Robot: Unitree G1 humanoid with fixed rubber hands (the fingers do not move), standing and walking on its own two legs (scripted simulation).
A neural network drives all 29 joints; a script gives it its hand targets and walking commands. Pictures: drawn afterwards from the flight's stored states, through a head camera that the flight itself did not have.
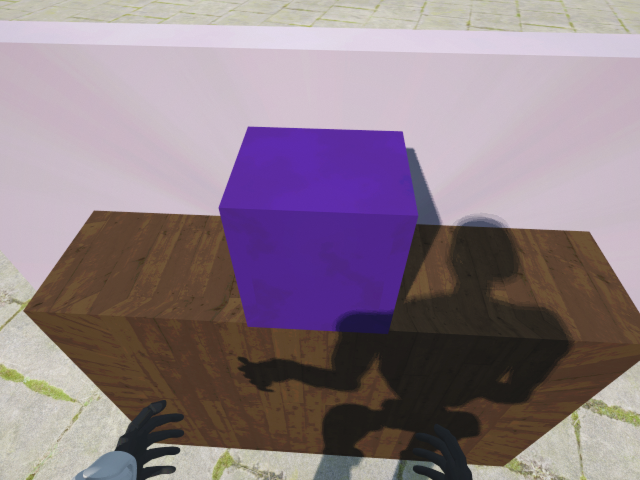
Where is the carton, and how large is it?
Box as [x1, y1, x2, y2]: [219, 127, 417, 333]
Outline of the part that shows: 248,127 219,205 219,211 247,325 261,327 387,333 417,218 417,211 402,131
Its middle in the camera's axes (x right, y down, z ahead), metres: +0.00 -0.01 +0.59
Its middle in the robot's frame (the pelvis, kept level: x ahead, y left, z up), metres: +0.46 +0.05 +0.06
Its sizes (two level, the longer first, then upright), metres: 0.229 0.184 0.258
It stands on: a pedestal, 0.71 m high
